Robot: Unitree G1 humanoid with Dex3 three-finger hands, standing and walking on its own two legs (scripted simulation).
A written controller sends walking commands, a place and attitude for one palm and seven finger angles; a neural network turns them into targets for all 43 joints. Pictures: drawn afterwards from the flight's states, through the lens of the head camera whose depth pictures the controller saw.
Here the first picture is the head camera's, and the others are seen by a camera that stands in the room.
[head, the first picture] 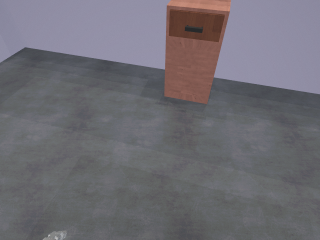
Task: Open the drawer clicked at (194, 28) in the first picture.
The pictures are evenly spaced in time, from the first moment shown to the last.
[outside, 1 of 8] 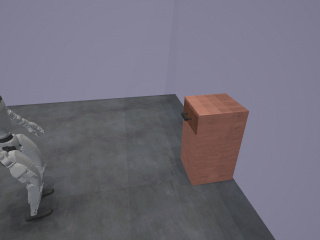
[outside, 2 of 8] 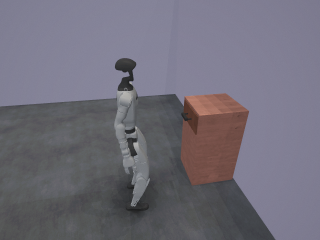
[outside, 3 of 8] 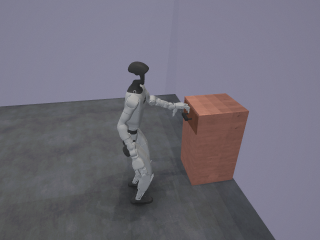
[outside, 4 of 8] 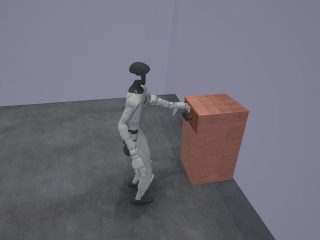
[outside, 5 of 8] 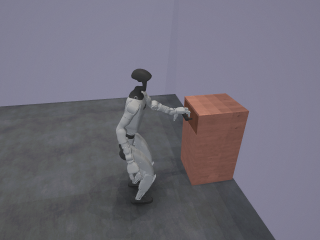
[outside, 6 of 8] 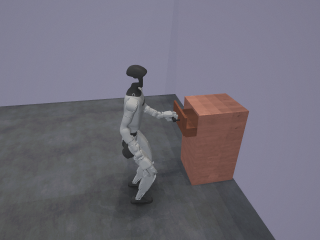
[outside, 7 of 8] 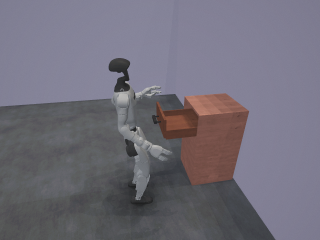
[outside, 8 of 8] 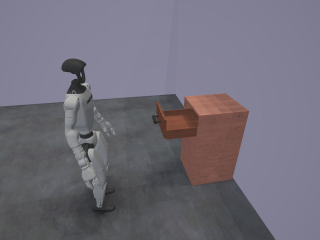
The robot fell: no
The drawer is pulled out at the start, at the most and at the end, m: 0.01 0.30 0.29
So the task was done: yes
